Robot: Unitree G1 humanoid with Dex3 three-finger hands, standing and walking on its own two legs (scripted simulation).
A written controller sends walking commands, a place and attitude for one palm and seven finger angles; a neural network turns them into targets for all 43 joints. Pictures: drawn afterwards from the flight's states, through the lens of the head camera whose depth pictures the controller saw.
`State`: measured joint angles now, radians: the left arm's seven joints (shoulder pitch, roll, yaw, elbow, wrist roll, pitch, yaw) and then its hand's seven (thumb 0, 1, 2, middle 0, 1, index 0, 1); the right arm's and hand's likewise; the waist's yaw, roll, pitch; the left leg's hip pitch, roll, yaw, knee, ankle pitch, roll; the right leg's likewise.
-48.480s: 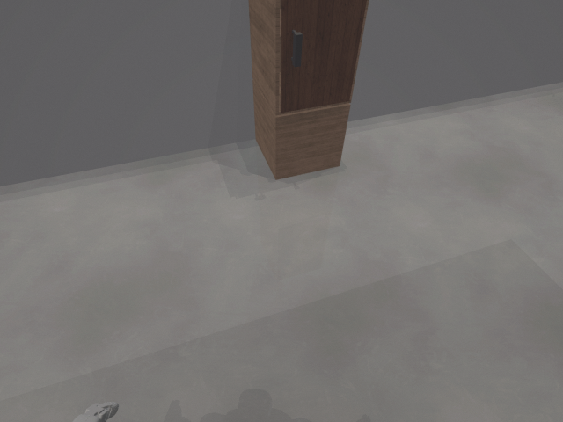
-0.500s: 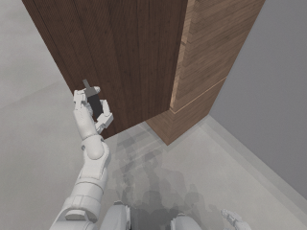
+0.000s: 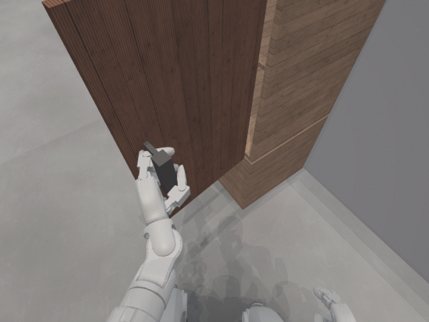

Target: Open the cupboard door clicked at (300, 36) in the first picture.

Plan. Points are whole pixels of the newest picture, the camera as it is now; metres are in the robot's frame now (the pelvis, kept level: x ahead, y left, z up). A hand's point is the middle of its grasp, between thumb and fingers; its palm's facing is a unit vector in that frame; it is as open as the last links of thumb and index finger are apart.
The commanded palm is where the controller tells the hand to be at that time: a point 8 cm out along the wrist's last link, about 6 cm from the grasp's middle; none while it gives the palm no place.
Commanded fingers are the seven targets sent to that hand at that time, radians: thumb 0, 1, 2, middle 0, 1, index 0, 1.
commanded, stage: open thumb and fingers to let go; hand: left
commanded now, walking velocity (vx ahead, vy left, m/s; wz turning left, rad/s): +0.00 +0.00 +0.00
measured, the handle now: (160, 168) +0.39 +0.12 +0.04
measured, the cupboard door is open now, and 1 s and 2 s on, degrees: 97 100 100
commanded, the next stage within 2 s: slide the hand sideways off the handle in 0.70 s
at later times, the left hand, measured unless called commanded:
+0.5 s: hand (179, 184) +0.36 +0.08 +0.04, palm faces +0.32 -0.95 +0.01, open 13.8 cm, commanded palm +0.31 +0.11 +0.04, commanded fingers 0.00 -0.50 0.30 -0.22 -0.70 -0.22 -0.70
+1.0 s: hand (174, 208) +0.31 +0.08 +0.03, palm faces -0.18 -0.98 -0.10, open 16.2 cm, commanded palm +0.30 +0.12 +0.04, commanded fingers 0.00 -0.50 0.30 -0.15 -0.30 -0.15 -0.30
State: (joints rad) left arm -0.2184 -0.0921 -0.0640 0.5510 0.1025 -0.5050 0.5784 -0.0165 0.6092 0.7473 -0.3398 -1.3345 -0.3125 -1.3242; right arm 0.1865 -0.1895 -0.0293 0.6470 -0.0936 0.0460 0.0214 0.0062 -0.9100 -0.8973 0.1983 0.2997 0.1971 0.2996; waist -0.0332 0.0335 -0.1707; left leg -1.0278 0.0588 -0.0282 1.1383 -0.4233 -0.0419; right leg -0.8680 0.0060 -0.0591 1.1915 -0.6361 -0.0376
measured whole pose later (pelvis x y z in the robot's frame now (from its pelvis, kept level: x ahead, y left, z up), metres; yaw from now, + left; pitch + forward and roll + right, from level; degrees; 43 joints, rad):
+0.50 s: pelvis +0.01 +0.02 +0.00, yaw -1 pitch +18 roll -1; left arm -0.19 -0.12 -0.12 0.50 0.11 -0.44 0.58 0.00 -0.41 0.33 -0.27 -1.09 -0.28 -1.09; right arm 0.22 -0.18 -0.03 0.63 -0.09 0.05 0.04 0.01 -0.91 -0.90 0.20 0.30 0.20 0.30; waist -0.02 0.04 -0.18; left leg -1.03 0.06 -0.02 1.15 -0.44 -0.02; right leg -0.86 0.00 -0.05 1.17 -0.63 -0.01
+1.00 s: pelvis -0.01 +0.03 +0.00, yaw -1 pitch +16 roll -2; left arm -0.17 0.09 -0.19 0.46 0.00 -0.47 0.10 -0.01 -0.50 0.30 -0.23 -0.41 -0.15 -0.41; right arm 0.22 -0.20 -0.01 0.58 -0.03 0.05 0.02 0.01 -0.91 -0.90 0.20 0.30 0.20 0.30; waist -0.03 0.06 -0.15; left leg -1.03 0.05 -0.02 1.18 -0.43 0.00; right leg -0.85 -0.01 -0.05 1.19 -0.62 0.00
